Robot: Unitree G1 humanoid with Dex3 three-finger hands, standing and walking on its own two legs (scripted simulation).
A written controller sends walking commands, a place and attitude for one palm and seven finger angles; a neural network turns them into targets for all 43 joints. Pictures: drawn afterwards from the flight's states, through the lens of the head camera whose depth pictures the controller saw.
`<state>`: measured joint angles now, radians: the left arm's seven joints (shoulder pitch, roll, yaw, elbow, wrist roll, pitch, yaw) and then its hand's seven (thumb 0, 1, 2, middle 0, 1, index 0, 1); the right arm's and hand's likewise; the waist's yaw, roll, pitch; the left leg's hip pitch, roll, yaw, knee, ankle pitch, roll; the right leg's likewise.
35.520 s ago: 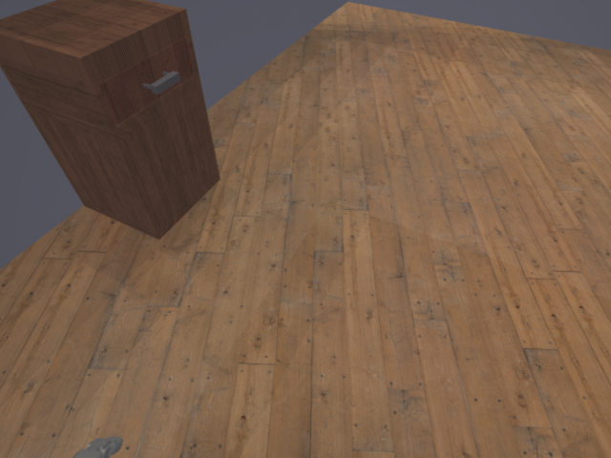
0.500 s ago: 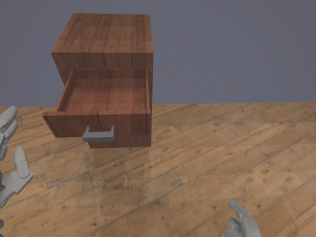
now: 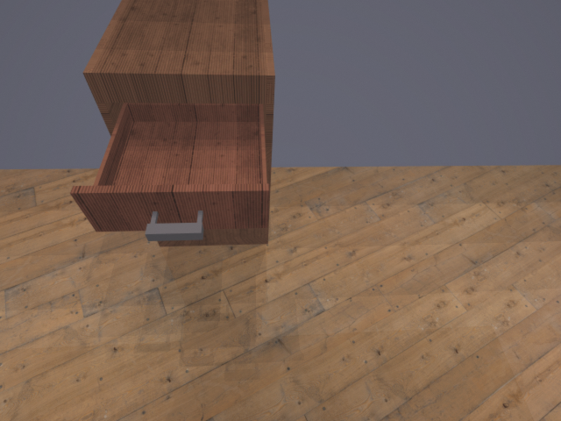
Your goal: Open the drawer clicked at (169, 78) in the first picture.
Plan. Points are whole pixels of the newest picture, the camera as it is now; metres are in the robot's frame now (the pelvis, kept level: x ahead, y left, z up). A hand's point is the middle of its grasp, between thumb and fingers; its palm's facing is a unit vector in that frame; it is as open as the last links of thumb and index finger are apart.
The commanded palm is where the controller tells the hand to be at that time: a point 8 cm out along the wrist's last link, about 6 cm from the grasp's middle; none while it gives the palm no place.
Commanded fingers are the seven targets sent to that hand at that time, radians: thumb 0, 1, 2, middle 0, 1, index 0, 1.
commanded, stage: let the arm hang, fingers relaxed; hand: left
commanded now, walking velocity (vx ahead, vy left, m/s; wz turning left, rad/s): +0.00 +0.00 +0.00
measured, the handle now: (176, 223) +0.50 +0.25 -0.15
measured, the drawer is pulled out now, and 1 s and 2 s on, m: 0.30 0.30 0.30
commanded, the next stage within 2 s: look to check the result in 0.64 s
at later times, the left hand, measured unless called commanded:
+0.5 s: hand out of the picture -0.01 +0.15 -0.18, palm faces +0.02 -0.99 -0.16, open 7.3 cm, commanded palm none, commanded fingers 0.00 0.90 0.90 -0.20 -0.30 -0.20 -0.30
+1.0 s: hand out of the picture -0.02 +0.14 -0.17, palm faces +0.02 -0.98 -0.17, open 7.3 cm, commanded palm none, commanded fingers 0.00 0.90 0.90 -0.20 -0.30 -0.20 -0.30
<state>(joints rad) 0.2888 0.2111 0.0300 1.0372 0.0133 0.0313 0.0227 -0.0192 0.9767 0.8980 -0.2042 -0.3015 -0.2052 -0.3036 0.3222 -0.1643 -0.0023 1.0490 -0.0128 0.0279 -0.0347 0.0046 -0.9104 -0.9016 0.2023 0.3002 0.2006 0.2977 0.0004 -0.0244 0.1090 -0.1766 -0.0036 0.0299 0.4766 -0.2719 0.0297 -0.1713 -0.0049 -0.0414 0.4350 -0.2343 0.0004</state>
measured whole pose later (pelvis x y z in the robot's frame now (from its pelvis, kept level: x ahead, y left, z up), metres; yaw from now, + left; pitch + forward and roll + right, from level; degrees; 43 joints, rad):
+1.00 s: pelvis -0.01 -0.01 +0.00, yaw -1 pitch -2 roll +0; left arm 0.29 0.11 0.01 1.14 0.01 0.00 0.04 0.00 0.91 0.90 -0.20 -0.30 -0.20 -0.30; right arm 0.33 -0.10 -0.01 1.13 -0.01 0.00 -0.04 0.00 -0.91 -0.90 0.20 0.30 0.20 0.30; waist -0.01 0.01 0.07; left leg -0.15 0.01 0.05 0.42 -0.23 0.01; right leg -0.17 0.01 -0.03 0.42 -0.21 -0.02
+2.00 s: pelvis +0.00 -0.02 +0.00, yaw -2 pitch -2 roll +0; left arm 0.29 0.11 0.01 1.14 0.01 -0.01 0.04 0.00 0.91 0.90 -0.20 -0.30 -0.20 -0.30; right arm 0.31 -0.10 -0.01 1.14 -0.01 0.00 -0.04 0.00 -0.91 -0.90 0.20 0.30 0.20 0.30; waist -0.01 0.00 0.07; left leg -0.13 0.03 0.05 0.40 -0.24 -0.01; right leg -0.16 0.03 -0.02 0.40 -0.21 -0.03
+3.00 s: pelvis +0.01 -0.02 +0.00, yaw -2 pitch -2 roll +0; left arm 0.28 0.11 0.01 1.15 0.01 -0.01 0.04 0.00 0.91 0.90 -0.20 -0.30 -0.20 -0.30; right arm 0.31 -0.11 -0.01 1.14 -0.01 0.00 -0.05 0.00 -0.91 -0.90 0.20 0.30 0.20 0.30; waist -0.01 0.01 0.07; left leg -0.12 0.02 0.05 0.39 -0.24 0.00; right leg -0.15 0.02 -0.02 0.39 -0.22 -0.03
